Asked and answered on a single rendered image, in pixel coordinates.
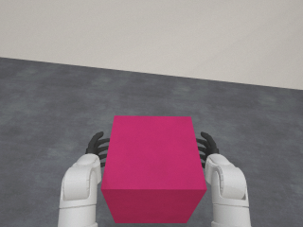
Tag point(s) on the left robot hand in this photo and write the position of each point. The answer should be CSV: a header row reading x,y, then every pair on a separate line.
x,y
93,146

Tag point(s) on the carton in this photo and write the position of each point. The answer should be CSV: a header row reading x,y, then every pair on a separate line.
x,y
153,171

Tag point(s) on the left robot forearm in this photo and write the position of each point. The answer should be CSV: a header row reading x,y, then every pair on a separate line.
x,y
79,193

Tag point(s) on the right robot hand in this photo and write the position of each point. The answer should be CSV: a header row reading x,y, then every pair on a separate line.
x,y
210,146

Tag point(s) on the right robot forearm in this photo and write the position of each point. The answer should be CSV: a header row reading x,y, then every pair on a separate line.
x,y
228,193

